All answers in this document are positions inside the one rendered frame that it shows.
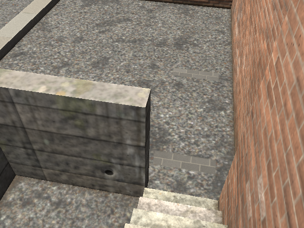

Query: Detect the stairs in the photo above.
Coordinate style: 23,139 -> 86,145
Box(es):
124,187 -> 228,228

